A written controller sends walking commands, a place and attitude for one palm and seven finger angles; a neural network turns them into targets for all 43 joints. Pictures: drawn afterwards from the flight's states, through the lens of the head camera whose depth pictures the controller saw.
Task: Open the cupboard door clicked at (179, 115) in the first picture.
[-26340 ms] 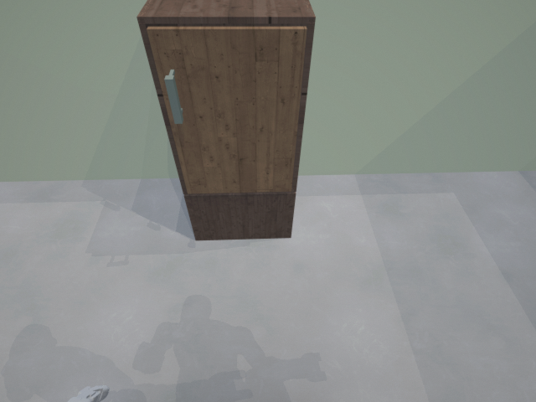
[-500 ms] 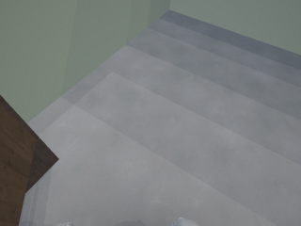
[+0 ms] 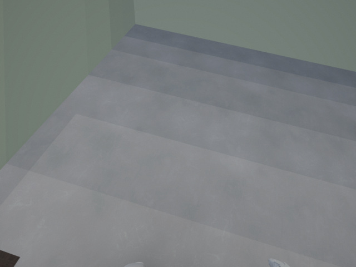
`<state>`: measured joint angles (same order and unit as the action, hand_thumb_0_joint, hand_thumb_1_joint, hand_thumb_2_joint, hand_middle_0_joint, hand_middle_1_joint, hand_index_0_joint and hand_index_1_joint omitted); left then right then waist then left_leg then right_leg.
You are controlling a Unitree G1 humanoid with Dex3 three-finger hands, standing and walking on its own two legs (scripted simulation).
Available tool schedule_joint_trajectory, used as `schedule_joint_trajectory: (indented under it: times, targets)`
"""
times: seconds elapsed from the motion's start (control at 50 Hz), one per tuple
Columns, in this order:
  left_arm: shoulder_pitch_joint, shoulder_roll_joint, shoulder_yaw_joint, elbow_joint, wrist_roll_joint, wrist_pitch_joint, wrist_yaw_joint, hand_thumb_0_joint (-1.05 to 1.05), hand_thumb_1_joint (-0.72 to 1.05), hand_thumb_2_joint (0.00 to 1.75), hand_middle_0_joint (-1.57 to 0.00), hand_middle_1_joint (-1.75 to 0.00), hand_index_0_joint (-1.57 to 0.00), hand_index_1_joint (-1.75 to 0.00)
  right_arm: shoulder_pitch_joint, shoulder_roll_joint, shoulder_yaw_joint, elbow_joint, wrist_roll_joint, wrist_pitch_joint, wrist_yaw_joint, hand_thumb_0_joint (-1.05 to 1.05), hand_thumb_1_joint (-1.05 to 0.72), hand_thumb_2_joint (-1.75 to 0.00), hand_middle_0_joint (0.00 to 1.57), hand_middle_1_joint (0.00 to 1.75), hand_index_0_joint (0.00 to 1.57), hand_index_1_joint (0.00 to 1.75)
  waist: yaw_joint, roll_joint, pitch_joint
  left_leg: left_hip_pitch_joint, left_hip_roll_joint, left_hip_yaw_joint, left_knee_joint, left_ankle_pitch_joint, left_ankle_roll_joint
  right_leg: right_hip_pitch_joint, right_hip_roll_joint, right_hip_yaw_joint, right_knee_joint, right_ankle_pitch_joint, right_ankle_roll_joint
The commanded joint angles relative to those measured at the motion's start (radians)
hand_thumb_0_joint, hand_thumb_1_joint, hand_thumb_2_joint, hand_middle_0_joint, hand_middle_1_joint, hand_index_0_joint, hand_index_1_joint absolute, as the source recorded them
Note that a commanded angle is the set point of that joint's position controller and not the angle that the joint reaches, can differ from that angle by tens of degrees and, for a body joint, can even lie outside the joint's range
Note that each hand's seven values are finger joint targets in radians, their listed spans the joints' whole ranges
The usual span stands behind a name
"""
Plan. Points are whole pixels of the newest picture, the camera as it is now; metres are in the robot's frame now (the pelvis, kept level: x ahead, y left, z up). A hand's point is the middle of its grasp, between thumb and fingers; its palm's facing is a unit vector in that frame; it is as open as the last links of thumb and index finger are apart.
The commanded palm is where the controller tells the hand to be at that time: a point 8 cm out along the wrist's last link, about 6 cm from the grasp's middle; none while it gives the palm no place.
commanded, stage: walk to a spot facing it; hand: left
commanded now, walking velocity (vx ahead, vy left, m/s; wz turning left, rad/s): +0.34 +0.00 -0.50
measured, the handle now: out of the picture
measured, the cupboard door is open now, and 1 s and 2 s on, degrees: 41 41 41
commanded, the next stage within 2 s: turn to face it in 0.96 s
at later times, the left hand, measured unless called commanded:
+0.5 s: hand (164, 172) +0.41 +0.07 -0.15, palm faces -0.33 -0.93 -0.19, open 7.4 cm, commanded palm none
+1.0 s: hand (163, 179) +0.39 +0.07 -0.17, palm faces -0.21 -0.97 -0.15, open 7.3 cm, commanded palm none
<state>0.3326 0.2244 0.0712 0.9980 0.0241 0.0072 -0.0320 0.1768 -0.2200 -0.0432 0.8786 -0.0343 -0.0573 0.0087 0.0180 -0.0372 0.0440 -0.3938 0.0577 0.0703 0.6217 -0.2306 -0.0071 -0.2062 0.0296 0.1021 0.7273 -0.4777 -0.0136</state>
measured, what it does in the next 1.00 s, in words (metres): walks ahead, turning right: right foot, then left foot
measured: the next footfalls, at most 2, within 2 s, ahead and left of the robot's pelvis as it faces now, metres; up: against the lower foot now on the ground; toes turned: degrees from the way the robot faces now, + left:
right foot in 0.48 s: +0.29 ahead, -0.15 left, +0.00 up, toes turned -20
left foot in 1.00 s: +0.62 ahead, -0.06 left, +0.00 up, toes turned -12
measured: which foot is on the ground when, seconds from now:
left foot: down 0.00-0.46, up 0.48-0.98, down 1.00-1.00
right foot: up 0.00-0.46, down 0.48-1.00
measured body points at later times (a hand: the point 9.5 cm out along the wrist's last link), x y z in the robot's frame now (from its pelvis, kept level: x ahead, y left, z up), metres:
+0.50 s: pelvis +0.20 -0.05 -0.01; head +0.25 -0.08 +0.44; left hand +0.43 +0.12 -0.13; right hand +0.01 -0.21 -0.15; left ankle +0.06 +0.11 -0.69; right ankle +0.25 -0.14 -0.73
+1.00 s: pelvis +0.45 -0.11 +0.00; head +0.47 -0.11 +0.45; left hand +0.41 +0.12 -0.16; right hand +0.53 -0.38 -0.12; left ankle +0.58 -0.05 -0.72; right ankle +0.26 -0.14 -0.72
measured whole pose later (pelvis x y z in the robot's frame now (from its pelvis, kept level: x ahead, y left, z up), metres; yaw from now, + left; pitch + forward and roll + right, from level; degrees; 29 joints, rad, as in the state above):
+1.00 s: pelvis +0.45 -0.11 +0.00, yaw -19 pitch +0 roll -1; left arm 0.48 0.15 0.03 1.15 0.02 -0.07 0.01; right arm 0.04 -0.18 -0.03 0.96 -0.03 -0.04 0.03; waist 0.06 -0.02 0.05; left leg -0.45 0.04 0.12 0.58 -0.15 0.02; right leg 0.08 0.06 -0.03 0.42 -0.46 -0.06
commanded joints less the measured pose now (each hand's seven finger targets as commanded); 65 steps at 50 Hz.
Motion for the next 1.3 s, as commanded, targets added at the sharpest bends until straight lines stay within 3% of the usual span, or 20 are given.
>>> schedule_joint_trajectory:
  times: [0.0,0.04,0.1,0.34,0.38,0.42,0.44,0.46,0.48,0.58,0.84,0.9,0.94,0.96,0.98,1.0,1.02,1.06,1.12,1.28]
  targets:
    - [-0.159,0.082,0.031,-0.148,0.008,-0.049,-0.005,0.00,0.90,0.90,-0.20,-0.30,-0.20,-0.30,0.272,-0.210,-0.044,0.007,-0.012,-0.012,-0.033,0.00,-0.90,-0.90,0.20,0.30,0.20,0.30,-0.106,0.195,-0.011,0.313,0.404,-0.534,-0.447,-0.342,0.127,-0.535,-0.070,-0.026,0.569,0.045,-0.026]
    - [-0.124,0.059,0.028,-0.119,0.013,-0.038,-0.022,0.00,0.90,0.90,-0.20,-0.30,-0.20,-0.30,0.173,-0.129,-0.017,-0.001,-0.003,-0.025,-0.035,0.00,-0.90,-0.90,0.20,0.30,0.20,0.30,-0.036,0.193,0.047,0.232,0.312,-0.274,-0.430,-0.111,0.060,-0.504,-0.114,-0.059,0.573,0.191,-0.006]
    - [-0.102,0.014,0.013,-0.104,0.009,-0.017,-0.024,0.00,0.90,0.90,-0.20,-0.30,-0.20,-0.30,0.248,-0.091,-0.005,0.047,0.007,-0.043,-0.042,0.00,-0.90,-0.90,0.20,0.30,0.20,0.30,-0.024,0.196,-0.034,0.331,0.237,-0.046,-0.367,0.349,0.011,-0.504,-0.091,-0.091,0.538,0.276,0.010]
    - [-0.379,-0.001,-0.011,-0.176,0.002,-0.017,-0.025,0.00,0.90,0.90,-0.20,-0.30,-0.20,-0.30,0.385,-0.086,0.000,0.157,-0.007,-0.020,-0.034,0.00,-0.90,-0.90,0.20,0.30,0.20,0.30,-0.079,0.151,0.059,0.397,0.298,0.110,-0.368,0.484,0.099,-0.369,-0.076,-0.228,-0.023,0.276,-0.040]
    - [-0.282,0.018,-0.002,-0.150,0.000,-0.023,-0.018,0.00,0.90,0.90,-0.20,-0.30,-0.20,-0.30,0.363,-0.108,-0.001,0.161,-0.004,-0.017,-0.036,0.00,-0.90,-0.90,0.20,0.30,0.20,0.30,-0.025,0.155,0.009,0.409,0.298,0.143,-0.240,0.714,0.089,-0.221,-0.037,-0.249,-0.066,0.235,-0.072]
    - [0.006,0.079,0.022,-0.057,0.007,-0.043,-0.005,0.00,0.90,0.90,-0.20,-0.30,-0.20,-0.30,0.294,-0.120,-0.004,0.147,0.012,-0.017,-0.031,0.00,-0.90,-0.90,0.20,0.30,0.20,0.30,0.110,0.093,-0.141,0.252,0.230,0.198,0.099,0.717,0.032,0.208,-0.017,-0.233,-0.165,0.301,-0.113]
    - [0.149,0.194,0.053,-0.021,0.013,-0.053,0.013,0.00,0.90,0.90,-0.20,-0.30,-0.20,-0.30,0.310,-0.070,0.002,0.120,0.030,-0.017,-0.019,0.00,-0.90,-0.90,0.20,0.30,0.20,0.30,0.161,-0.127,-0.271,-0.048,0.107,0.231,0.430,0.240,-0.011,0.507,-0.261,0.108,-0.234,0.257,-0.204]
    - [0.186,0.254,0.065,-0.010,-0.011,-0.050,0.026,0.00,0.90,0.90,-0.20,-0.30,-0.20,-0.30,0.275,-0.037,0.003,0.085,0.039,-0.018,-0.023,0.00,-0.90,-0.90,0.20,0.30,0.20,0.30,0.145,-0.250,-0.311,-0.253,-0.013,0.114,0.726,-0.381,-0.039,0.564,-0.459,0.484,-0.381,0.398,-0.288]
    - [0.112,0.245,0.063,-0.024,-0.023,-0.046,0.037,0.00,0.90,0.90,-0.20,-0.30,-0.20,-0.30,0.202,-0.064,-0.007,0.077,0.032,-0.013,-0.022,0.00,-0.90,-0.90,0.20,0.30,0.20,0.30,0.122,-0.117,-0.185,-0.327,0.046,-0.025,0.775,-0.305,-0.020,0.456,-0.449,0.423,-0.422,0.382,-0.289]
    - [-0.082,0.078,0.009,-0.051,-0.013,-0.079,0.039,0.00,0.90,0.90,-0.20,-0.30,-0.20,-0.30,0.237,0.014,-0.007,0.136,0.009,0.028,-0.016,0.00,-0.90,-0.90,0.20,0.30,0.20,0.30,-0.050,-0.034,-0.027,-0.124,0.112,-0.029,0.516,-0.079,-0.046,-0.013,-0.263,0.030,-0.490,0.548,-0.181]
    - [0.140,0.064,-0.014,0.070,-0.009,-0.110,0.047,0.00,0.90,0.90,-0.20,-0.30,-0.20,-0.30,-0.178,-0.008,-0.011,0.004,0.017,0.011,0.021,0.00,-0.90,-0.90,0.20,0.30,0.20,0.30,0.030,-0.038,0.059,-0.299,0.055,-0.002,0.136,0.068,-0.024,0.269,-0.274,0.051,-0.492,0.785,-0.173]
    - [0.139,0.088,-0.010,0.082,-0.007,-0.109,0.053,0.00,0.90,0.90,-0.20,-0.30,-0.20,-0.30,-0.165,-0.016,-0.008,0.012,0.016,0.001,0.016,0.00,-0.90,-0.90,0.20,0.30,0.20,0.30,-0.001,-0.050,0.034,-0.158,-0.009,0.048,0.013,0.013,0.010,0.300,-0.265,0.005,-0.388,1.060,-0.150]
    - [0.134,0.096,-0.010,0.092,-0.010,-0.108,0.055,0.00,0.90,0.90,-0.20,-0.30,-0.20,-0.30,0.015,-0.047,-0.016,0.081,0.007,-0.006,-0.001,0.00,-0.90,-0.90,0.20,0.30,0.20,0.30,-0.083,-0.019,-0.045,0.153,-0.078,0.097,-0.086,0.086,0.038,0.202,-0.214,-0.049,-0.172,1.204,-0.102]
    - [0.121,0.092,-0.008,0.080,-0.018,-0.108,0.052,0.00,0.90,0.90,-0.20,-0.30,-0.20,-0.30,0.183,-0.105,-0.028,0.123,0.000,-0.008,-0.011,0.00,-0.90,-0.90,0.20,0.30,0.20,0.30,-0.154,0.012,-0.136,0.431,0.011,-0.001,-0.083,0.218,0.083,0.019,-0.180,-0.078,0.021,1.005,-0.066]
    - [0.172,0.037,-0.016,0.063,-0.030,-0.108,0.046,0.00,0.90,0.90,-0.20,-0.30,-0.20,-0.30,0.317,-0.208,-0.051,0.150,-0.016,-0.014,-0.023,0.00,-0.90,-0.90,0.20,0.30,0.20,0.30,-0.172,0.208,-0.293,0.703,0.311,-0.378,-0.064,0.378,0.217,-0.248,-0.051,-0.147,0.359,0.485,-0.019]
    - [0.140,0.027,-0.028,0.041,-0.032,-0.115,0.046,0.00,0.90,0.90,-0.20,-0.30,-0.20,-0.30,0.377,-0.226,-0.046,0.156,-0.001,-0.005,-0.029,0.00,-0.90,-0.90,0.20,0.30,0.20,0.30,-0.167,0.243,-0.335,0.702,0.458,-0.565,-0.206,0.557,0.304,-0.322,0.012,-0.098,0.617,-0.055,-0.030]
    - [0.080,0.043,-0.018,0.027,-0.022,-0.104,0.053,0.00,0.90,0.90,-0.20,-0.30,-0.20,-0.30,0.298,-0.208,-0.039,0.144,0.007,-0.001,-0.029,0.00,-0.90,-0.90,0.20,0.30,0.20,0.30,-0.134,0.124,-0.202,0.529,0.460,-0.495,-0.258,0.443,0.309,-0.363,-0.046,-0.049,0.690,-0.055,-0.036]
    - [0.013,0.003,-0.018,0.021,-0.008,-0.079,0.043,0.00,0.90,0.90,-0.20,-0.30,-0.20,-0.30,0.158,-0.103,-0.012,0.116,0.011,-0.014,-0.038,0.00,-0.90,-0.90,0.20,0.30,0.20,0.30,-0.061,0.126,-0.001,0.217,0.349,-0.353,-0.334,0.372,0.228,-0.379,-0.102,-0.054,0.662,0.074,-0.002]
    - [0.083,-0.057,-0.026,0.040,0.000,-0.039,0.031,0.00,0.90,0.90,-0.20,-0.30,-0.20,-0.30,0.115,-0.051,0.010,0.128,0.016,-0.027,-0.042,0.00,-0.90,-0.90,0.20,0.30,0.20,0.30,0.014,0.154,0.002,0.083,0.210,-0.135,-0.348,0.532,0.167,-0.243,-0.128,-0.111,0.425,0.144,0.032]
    - [-0.100,0.000,-0.008,-0.049,-0.006,-0.009,0.041,0.00,0.90,0.90,-0.20,-0.30,-0.20,-0.30,0.141,-0.113,-0.019,0.124,0.012,0.023,-0.034,0.00,-0.90,-0.90,0.20,0.30,0.20,0.30,-0.008,0.175,-0.044,0.066,0.171,-0.213,-0.300,0.388,0.172,-0.138,-0.069,-0.172,0.061,0.217,0.064]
